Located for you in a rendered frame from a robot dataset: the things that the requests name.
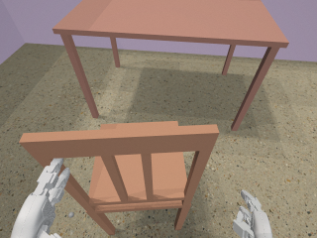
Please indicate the robot right hand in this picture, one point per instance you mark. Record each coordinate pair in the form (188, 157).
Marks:
(257, 224)

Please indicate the robot left hand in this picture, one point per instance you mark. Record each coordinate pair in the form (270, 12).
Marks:
(39, 206)

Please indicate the chair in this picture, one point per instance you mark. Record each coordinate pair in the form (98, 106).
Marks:
(138, 166)

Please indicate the table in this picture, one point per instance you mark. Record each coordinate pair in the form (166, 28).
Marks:
(222, 22)

